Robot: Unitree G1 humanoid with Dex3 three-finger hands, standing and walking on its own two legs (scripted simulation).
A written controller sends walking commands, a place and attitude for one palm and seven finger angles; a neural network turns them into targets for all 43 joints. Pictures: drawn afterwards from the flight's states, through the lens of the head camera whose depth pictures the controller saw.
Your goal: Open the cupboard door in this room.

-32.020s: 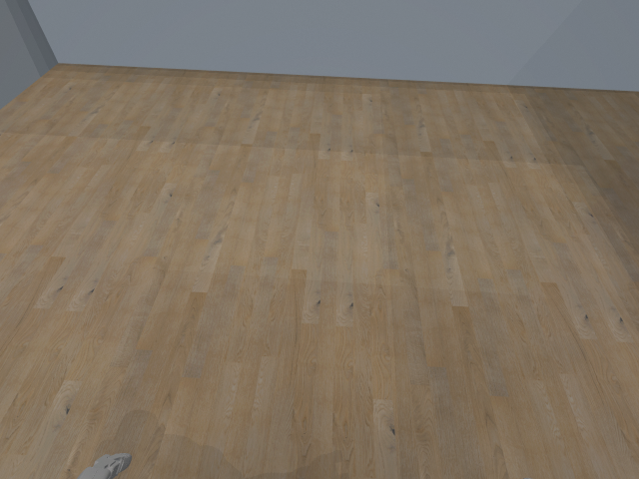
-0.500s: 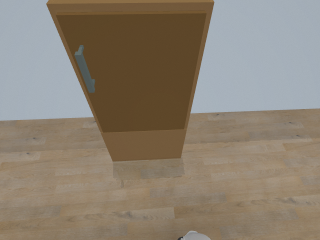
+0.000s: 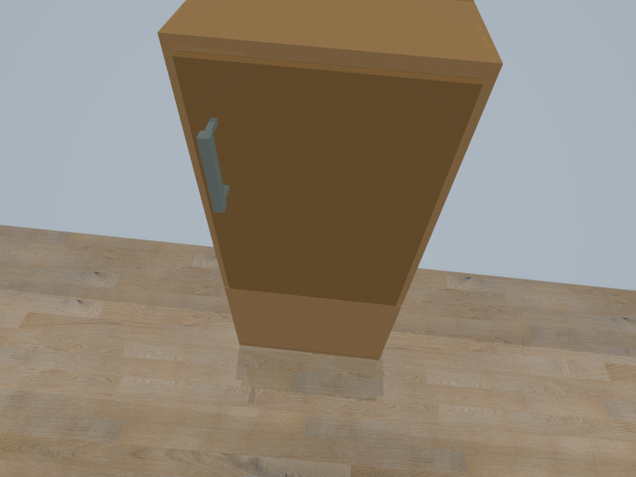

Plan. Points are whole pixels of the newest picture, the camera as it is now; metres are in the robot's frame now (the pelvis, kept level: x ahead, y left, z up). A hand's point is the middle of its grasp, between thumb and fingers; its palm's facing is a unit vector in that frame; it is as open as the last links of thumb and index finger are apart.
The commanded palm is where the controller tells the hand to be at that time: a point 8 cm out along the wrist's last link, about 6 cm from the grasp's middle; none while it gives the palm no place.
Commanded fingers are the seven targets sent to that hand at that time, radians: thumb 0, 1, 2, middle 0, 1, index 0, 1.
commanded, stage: come to a stop and stand still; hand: left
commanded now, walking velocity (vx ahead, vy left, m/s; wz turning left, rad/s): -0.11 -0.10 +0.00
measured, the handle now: (216, 167) +0.55 +0.23 +0.05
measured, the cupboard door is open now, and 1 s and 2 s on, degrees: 0 0 0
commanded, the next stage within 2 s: look again from close up in 1.34 s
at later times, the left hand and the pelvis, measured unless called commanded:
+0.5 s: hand out of the picture -0.02 +0.13 -0.17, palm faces +0.02 -0.98 -0.19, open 7.4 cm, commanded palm none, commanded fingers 0.00 0.90 0.90 -0.20 -0.30 -0.20 -0.30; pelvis -0.02 -0.04 +0.01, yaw +0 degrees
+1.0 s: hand out of the picture +0.01 +0.14 -0.17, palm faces +0.03 -0.99 -0.16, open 7.4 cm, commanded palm none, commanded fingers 0.00 0.90 0.90 -0.20 -0.30 -0.20 -0.30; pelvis +0.03 -0.02 +0.01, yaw +0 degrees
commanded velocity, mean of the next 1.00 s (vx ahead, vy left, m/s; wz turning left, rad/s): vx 0.00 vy -0.01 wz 0.00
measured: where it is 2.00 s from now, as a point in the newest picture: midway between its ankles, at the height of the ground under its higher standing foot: outside the picture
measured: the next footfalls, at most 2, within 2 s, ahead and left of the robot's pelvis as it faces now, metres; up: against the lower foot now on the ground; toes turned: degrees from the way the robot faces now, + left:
right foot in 0.26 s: -0.01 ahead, -0.14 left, +0.00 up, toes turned -4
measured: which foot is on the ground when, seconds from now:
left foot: down 0.00-1.00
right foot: down 0.00-0.00, up 0.02-0.24, down 0.26-1.00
